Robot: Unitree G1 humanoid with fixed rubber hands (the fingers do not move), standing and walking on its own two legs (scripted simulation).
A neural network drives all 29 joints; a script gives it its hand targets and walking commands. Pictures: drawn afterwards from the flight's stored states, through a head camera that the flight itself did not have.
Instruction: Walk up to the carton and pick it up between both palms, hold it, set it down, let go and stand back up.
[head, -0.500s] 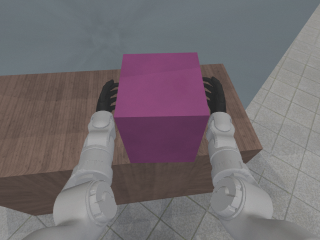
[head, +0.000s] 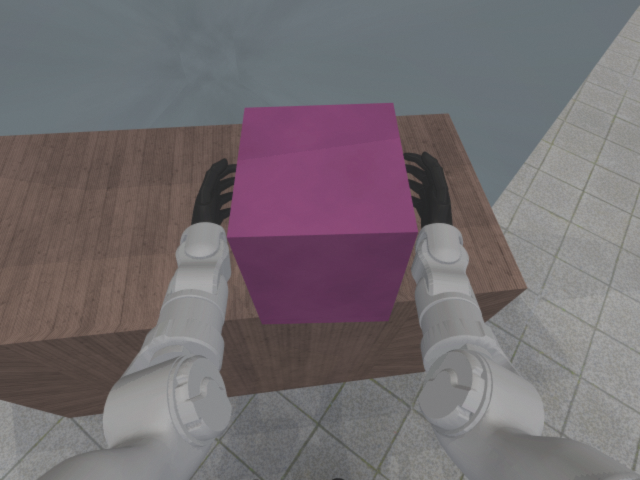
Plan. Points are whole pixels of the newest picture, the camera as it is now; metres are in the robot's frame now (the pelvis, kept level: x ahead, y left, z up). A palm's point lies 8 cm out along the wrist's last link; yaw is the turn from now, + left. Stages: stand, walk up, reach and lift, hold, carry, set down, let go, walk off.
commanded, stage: set down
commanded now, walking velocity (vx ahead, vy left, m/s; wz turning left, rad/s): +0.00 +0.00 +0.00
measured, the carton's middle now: (322, 222) +0.45 -0.03 -0.01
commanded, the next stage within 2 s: none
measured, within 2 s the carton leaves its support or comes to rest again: rests again in 0.26 s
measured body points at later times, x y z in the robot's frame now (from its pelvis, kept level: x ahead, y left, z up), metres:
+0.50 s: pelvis +0.00 +0.00 +0.00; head +0.09 +0.01 +0.44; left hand +0.44 +0.12 +0.03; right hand +0.42 -0.17 +0.04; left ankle -0.01 +0.12 -0.75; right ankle -0.02 -0.08 -0.75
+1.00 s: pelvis +0.00 +0.00 +0.00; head +0.10 +0.01 +0.44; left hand +0.44 +0.12 +0.03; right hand +0.42 -0.18 +0.04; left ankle -0.01 +0.12 -0.75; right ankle -0.02 -0.08 -0.75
